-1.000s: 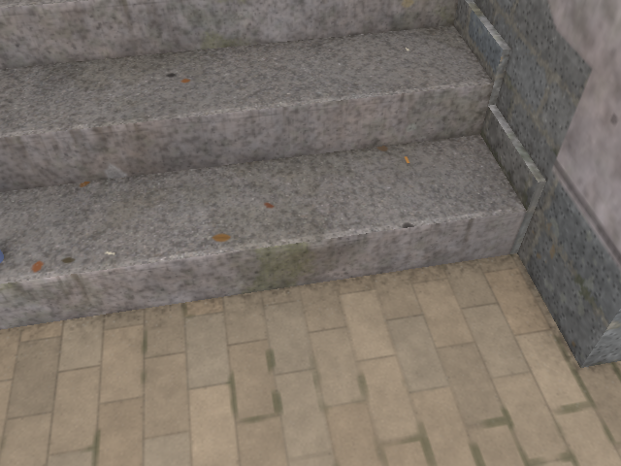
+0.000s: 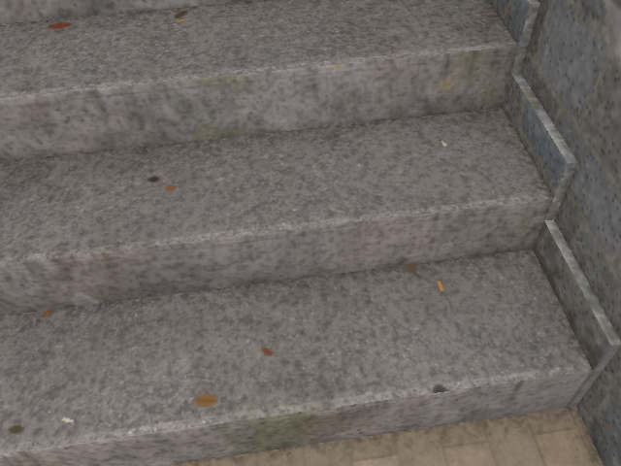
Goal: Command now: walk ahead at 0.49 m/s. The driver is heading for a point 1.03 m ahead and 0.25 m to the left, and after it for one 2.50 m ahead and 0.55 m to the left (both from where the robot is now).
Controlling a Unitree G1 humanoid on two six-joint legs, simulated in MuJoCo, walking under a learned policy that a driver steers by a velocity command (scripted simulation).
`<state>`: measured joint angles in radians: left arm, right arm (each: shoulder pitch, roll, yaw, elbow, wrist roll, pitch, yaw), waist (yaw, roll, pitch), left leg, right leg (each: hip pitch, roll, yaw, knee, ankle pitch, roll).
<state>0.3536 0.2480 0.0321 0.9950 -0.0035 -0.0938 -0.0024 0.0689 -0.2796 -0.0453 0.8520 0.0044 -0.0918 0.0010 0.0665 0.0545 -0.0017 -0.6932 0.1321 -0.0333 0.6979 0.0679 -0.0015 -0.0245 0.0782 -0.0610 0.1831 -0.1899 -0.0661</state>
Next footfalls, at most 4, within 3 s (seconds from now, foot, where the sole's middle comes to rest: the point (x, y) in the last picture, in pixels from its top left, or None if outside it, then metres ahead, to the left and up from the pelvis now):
0.16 left None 0.29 0.14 -0.78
0.66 right None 0.43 -0.07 -0.78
1.06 left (284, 358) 0.66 0.15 -0.61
1.64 right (415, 169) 1.05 -0.12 -0.44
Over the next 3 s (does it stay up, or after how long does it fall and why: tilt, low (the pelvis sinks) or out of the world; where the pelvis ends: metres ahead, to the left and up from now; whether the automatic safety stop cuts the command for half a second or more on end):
stays up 1.53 0.39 0.65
